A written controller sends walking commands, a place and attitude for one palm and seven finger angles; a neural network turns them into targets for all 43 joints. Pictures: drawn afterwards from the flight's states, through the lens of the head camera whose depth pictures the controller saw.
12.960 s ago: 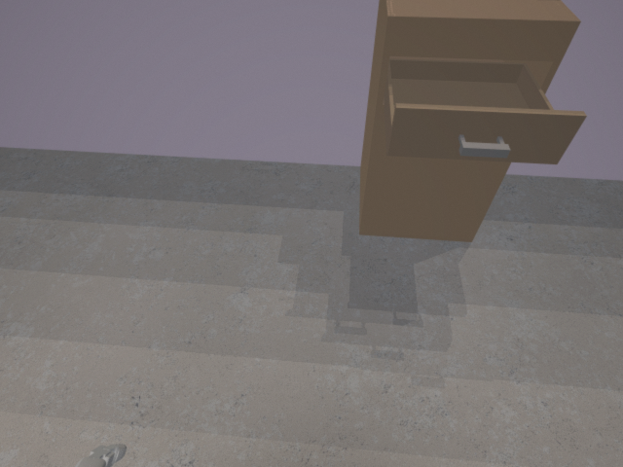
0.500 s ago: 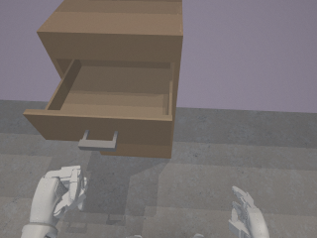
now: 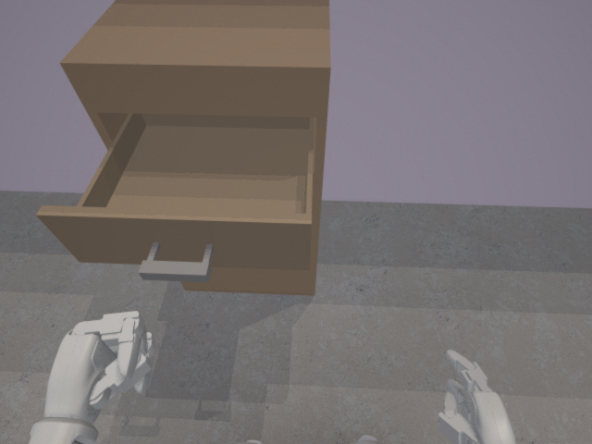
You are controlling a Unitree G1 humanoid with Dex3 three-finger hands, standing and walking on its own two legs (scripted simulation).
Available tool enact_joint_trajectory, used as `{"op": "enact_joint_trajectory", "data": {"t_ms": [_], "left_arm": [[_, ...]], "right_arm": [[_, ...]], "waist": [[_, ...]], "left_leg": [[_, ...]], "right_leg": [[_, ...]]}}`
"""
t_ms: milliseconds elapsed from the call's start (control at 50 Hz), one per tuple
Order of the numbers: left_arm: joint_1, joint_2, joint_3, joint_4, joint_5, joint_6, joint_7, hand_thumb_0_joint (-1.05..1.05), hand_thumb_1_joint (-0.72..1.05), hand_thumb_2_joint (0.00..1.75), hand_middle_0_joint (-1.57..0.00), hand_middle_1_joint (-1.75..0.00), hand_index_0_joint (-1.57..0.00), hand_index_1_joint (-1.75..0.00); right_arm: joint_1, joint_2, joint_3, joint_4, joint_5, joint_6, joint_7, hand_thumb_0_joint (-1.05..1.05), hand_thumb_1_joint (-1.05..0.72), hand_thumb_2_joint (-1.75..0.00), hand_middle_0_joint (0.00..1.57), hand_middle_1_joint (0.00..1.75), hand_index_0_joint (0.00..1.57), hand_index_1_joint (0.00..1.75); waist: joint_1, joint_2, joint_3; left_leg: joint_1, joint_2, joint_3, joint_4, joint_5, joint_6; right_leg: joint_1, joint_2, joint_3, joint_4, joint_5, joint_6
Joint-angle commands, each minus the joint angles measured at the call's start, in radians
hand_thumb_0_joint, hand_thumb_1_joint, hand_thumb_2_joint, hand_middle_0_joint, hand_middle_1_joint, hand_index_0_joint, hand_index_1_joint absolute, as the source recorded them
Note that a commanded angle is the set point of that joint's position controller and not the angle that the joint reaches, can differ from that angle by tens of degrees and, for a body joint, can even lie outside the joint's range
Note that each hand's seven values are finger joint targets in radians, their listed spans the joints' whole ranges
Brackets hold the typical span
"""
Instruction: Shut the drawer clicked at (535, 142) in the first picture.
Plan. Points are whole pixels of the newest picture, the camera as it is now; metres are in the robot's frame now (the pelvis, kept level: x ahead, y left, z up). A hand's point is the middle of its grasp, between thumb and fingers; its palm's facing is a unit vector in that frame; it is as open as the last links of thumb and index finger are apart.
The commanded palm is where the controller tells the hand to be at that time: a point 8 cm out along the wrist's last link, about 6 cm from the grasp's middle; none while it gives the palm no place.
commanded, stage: bring the fist close to the handle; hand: left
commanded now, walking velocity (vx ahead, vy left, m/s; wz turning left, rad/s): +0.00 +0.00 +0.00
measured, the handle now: (179, 260) +0.39 +0.22 -0.03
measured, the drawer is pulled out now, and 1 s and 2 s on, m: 0.26 0.26 0.24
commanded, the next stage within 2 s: push the drawer shut in 1.38 s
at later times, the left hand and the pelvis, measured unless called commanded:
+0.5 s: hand (166, 335) +0.25 +0.19 +0.02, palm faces +0.02 -1.00 -0.06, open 3.3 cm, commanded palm +0.23 +0.25 +0.02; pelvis -0.01 +0.00 -0.02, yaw -1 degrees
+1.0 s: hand (184, 320) +0.29 +0.19 -0.03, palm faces +0.01 -1.00 -0.05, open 3.3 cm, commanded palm +0.27 +0.25 -0.02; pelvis -0.02 +0.01 -0.05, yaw -1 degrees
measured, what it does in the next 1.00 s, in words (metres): lowers itself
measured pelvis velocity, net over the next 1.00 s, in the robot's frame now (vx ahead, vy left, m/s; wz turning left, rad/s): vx -0.02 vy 0.01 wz -0.02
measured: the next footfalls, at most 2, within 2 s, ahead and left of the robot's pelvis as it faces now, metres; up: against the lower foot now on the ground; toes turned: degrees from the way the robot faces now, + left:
none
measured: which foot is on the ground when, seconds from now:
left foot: down 0.00-1.00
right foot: down 0.00-1.00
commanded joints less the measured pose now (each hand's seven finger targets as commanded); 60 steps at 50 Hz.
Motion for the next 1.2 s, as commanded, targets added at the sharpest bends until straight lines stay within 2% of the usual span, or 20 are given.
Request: {"op": "enact_joint_trajectory", "data": {"t_ms": [0,60,120,160,220,300,380,420,500,520,540,620,660,760,820,880,920,1000,1040,1180], "left_arm": [[-0.067,0.108,0.071,-0.149,-0.019,-0.062,-0.004,0.00,0.90,0.90,-1.40,-1.60,-1.40,-1.60],[-0.124,0.105,0.063,-0.095,-0.014,-0.065,-0.009,0.00,0.90,0.90,-1.40,-1.60,-1.40,-1.60],[-0.188,0.129,0.078,-0.081,-0.009,-0.084,-0.013,0.00,0.90,0.90,-1.40,-1.60,-1.40,-1.60],[-0.192,0.119,0.070,-0.076,-0.009,-0.093,-0.017,0.00,0.90,0.90,-1.40,-1.60,-1.40,-1.60],[-0.260,0.140,0.092,-0.019,-0.007,-0.102,-0.011,0.00,0.90,0.90,-1.40,-1.60,-1.40,-1.60],[-0.268,0.136,0.107,0.021,-0.013,-0.120,-0.021,0.00,0.90,0.90,-1.40,-1.60,-1.40,-1.60],[-0.339,0.130,0.091,0.061,-0.010,-0.133,-0.027,0.00,0.90,0.90,-1.40,-1.60,-1.40,-1.60],[-0.346,0.143,0.111,0.097,-0.015,-0.140,-0.029,0.00,0.90,0.90,-1.40,-1.60,-1.40,-1.60],[-0.417,0.149,0.113,0.131,-0.013,-0.155,-0.035,0.00,0.90,0.90,-1.40,-1.60,-1.40,-1.60],[-0.442,0.158,0.114,0.137,-0.009,-0.158,-0.031,0.00,0.90,0.90,-1.40,-1.60,-1.40,-1.60],[-0.454,0.141,0.103,0.153,-0.008,-0.160,-0.033,0.00,0.90,0.90,-1.40,-1.60,-1.40,-1.60],[-0.496,0.175,0.134,0.191,-0.007,-0.164,-0.033,0.00,0.90,0.90,-1.40,-1.60,-1.40,-1.60],[-0.535,0.156,0.119,0.218,-0.005,-0.164,-0.033,0.00,0.90,0.90,-1.40,-1.60,-1.40,-1.60],[-0.543,0.155,0.117,0.216,0.000,-0.174,-0.030,0.00,0.90,0.90,-1.40,-1.60,-1.40,-1.60],[-0.563,0.140,0.100,0.255,0.007,-0.175,-0.024,0.00,0.90,0.90,-1.40,-1.60,-1.40,-1.60],[-0.601,0.140,0.105,0.279,0.011,-0.180,-0.017,0.00,0.90,0.90,-1.40,-1.60,-1.40,-1.60],[-0.636,0.169,0.128,0.290,0.015,-0.191,-0.011,0.00,0.90,0.90,-1.40,-1.60,-1.40,-1.60],[-0.672,0.181,0.135,0.263,0.014,-0.211,-0.015,0.00,0.90,0.90,-1.40,-1.60,-1.40,-1.60],[-0.659,0.190,0.136,0.235,0.011,-0.206,-0.021,0.00,0.90,0.90,-1.40,-1.60,-1.40,-1.60],[-0.638,0.167,0.122,0.269,-0.004,-0.160,-0.023,0.00,0.90,0.90,-1.40,-1.60,-1.40,-1.60]], "right_arm": [[-0.046,-0.114,-0.040,-0.146,0.002,-0.062,-0.010,0.00,-0.90,-0.90,0.20,0.30,0.20,0.30],[-0.045,-0.120,-0.037,-0.143,-0.001,-0.063,-0.011,0.00,-0.90,-0.90,0.20,0.30,0.20,0.30],[-0.041,-0.127,-0.037,-0.139,-0.006,-0.065,-0.011,0.00,-0.90,-0.90,0.20,0.30,0.20,0.30],[-0.035,-0.124,-0.039,-0.144,-0.007,-0.066,-0.007,0.00,-0.90,-0.90,0.20,0.30,0.20,0.30],[-0.035,-0.128,-0.039,-0.130,-0.010,-0.060,-0.007,0.00,-0.90,-0.90,0.20,0.30,0.20,0.30],[-0.036,-0.127,-0.044,-0.133,-0.010,-0.055,0.000,0.00,-0.90,-0.90,0.20,0.30,0.20,0.30],[-0.032,-0.133,-0.045,-0.126,-0.012,-0.046,0.004,0.00,-0.90,-0.90,0.20,0.30,0.20,0.30],[-0.031,-0.137,-0.048,-0.121,-0.015,-0.042,0.003,0.00,-0.90,-0.90,0.20,0.30,0.20,0.30],[-0.029,-0.139,-0.050,-0.112,-0.014,-0.036,0.006,0.00,-0.90,-0.90,0.20,0.30,0.20,0.30],[-0.028,-0.144,-0.051,-0.110,-0.016,-0.033,0.005,0.00,-0.90,-0.90,0.20,0.30,0.20,0.30],[-0.028,-0.141,-0.051,-0.110,-0.017,-0.031,0.006,0.00,-0.90,-0.90,0.20,0.30,0.20,0.30],[-0.025,-0.148,-0.053,-0.104,-0.020,-0.019,0.007,0.00,-0.90,-0.90,0.20,0.30,0.20,0.30],[-0.025,-0.145,-0.053,-0.102,-0.019,-0.012,0.009,0.00,-0.90,-0.90,0.20,0.30,0.20,0.30],[-0.019,-0.145,-0.057,-0.107,-0.025,0.003,0.016,0.00,-0.90,-0.90,0.20,0.30,0.20,0.30],[-0.018,-0.149,-0.057,-0.104,-0.026,0.017,0.020,0.00,-0.90,-0.90,0.20,0.30,0.20,0.30],[-0.021,-0.149,-0.059,-0.103,-0.027,0.029,0.022,0.00,-0.90,-0.90,0.20,0.30,0.20,0.30],[-0.021,-0.153,-0.059,-0.100,-0.028,0.036,0.020,0.00,-0.90,-0.90,0.20,0.30,0.20,0.30],[-0.029,-0.148,-0.058,-0.103,-0.027,0.046,0.019,0.00,-0.90,-0.90,0.20,0.30,0.20,0.30],[-0.025,-0.149,-0.059,-0.108,-0.027,0.051,0.017,0.00,-0.90,-0.90,0.20,0.30,0.20,0.30],[-0.019,-0.152,-0.056,-0.105,-0.018,0.068,0.015,0.00,-0.90,-0.90,0.20,0.30,0.20,0.30]], "waist": [[-0.024,-0.042,-0.125],[-0.025,-0.043,-0.115],[-0.026,-0.050,-0.160],[-0.018,-0.016,-0.201],[-0.029,-0.048,-0.190],[-0.012,-0.018,-0.239],[-0.026,-0.016,-0.247],[-0.027,-0.053,-0.253],[-0.028,-0.009,-0.273],[-0.036,-0.032,-0.280],[-0.035,-0.029,-0.296],[-0.031,-0.024,-0.328],[-0.034,-0.009,-0.324],[-0.024,0.004,-0.406],[-0.040,-0.043,-0.374],[-0.040,-0.032,-0.365],[-0.043,-0.053,-0.375],[-0.032,0.008,-0.423],[-0.030,0.006,-0.467],[-0.043,-0.018,-0.402]], "left_leg": [[-0.036,-0.019,-0.011,-0.134,0.241,0.009],[-0.061,-0.022,-0.013,-0.124,0.207,0.008],[-0.068,-0.022,-0.015,-0.106,0.228,0.010],[-0.063,-0.024,-0.009,-0.095,0.250,0.008],[-0.112,-0.022,-0.011,-0.074,0.231,0.009],[-0.122,-0.025,-0.005,-0.059,0.246,0.008],[-0.156,-0.022,-0.007,-0.036,0.250,0.008],[-0.185,-0.020,-0.010,-0.018,0.245,0.011],[-0.206,-0.021,-0.007,0.002,0.228,0.007],[-0.212,-0.018,-0.012,0.009,0.235,0.011],[-0.212,-0.018,-0.009,0.018,0.237,0.012],[-0.240,-0.016,-0.013,0.038,0.247,0.010],[-0.247,-0.016,-0.011,0.045,0.235,0.007],[-0.239,-0.015,-0.010,0.071,0.295,0.005],[-0.274,-0.009,-0.020,0.087,0.288,0.006],[-0.306,-0.014,-0.014,0.104,0.237,0.006],[-0.340,-0.014,-0.016,0.120,0.220,0.009],[-0.322,-0.016,-0.013,0.123,0.203,0.007],[-0.300,-0.013,-0.016,0.124,0.238,0.009],[-0.320,-0.011,-0.022,0.114,0.214,0.007]], "right_leg": [[0.189,0.008,0.087,-0.146,0.145,0.020],[0.157,0.008,0.091,-0.138,0.099,0.020],[0.160,0.008,0.092,-0.114,0.123,0.017],[0.166,0.005,0.093,-0.096,0.155,0.017],[0.149,0.005,0.103,-0.085,0.137,0.017],[0.150,0.004,0.106,-0.056,0.159,0.015],[0.120,0.004,0.103,-0.026,0.170,0.015],[0.112,0.008,0.108,-0.016,0.164,0.015],[0.079,0.003,0.112,0.009,0.145,0.015],[0.066,0.008,0.106,0.024,0.151,0.013],[0.063,0.008,0.110,0.030,0.157,0.016],[0.049,0.009,0.109,0.059,0.169,0.012],[0.021,0.008,0.105,0.071,0.156,0.014],[0.026,0.008,0.104,0.111,0.223,0.011],[-0.020,0.013,0.093,0.132,0.212,0.011],[-0.051,0.010,0.100,0.138,0.165,0.013],[-0.050,0.011,0.109,0.149,0.151,0.011],[-0.062,0.009,0.114,0.154,0.121,0.009],[-0.042,0.012,0.112,0.162,0.155,0.009],[-0.066,0.014,0.099,0.147,0.130,0.013]]}}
